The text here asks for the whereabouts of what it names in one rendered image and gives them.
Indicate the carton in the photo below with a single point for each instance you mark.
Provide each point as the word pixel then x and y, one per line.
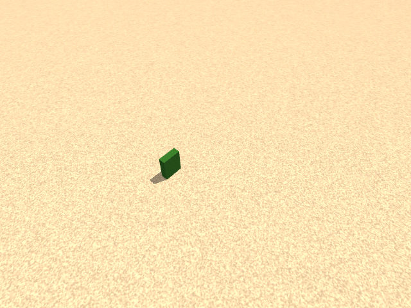
pixel 170 163

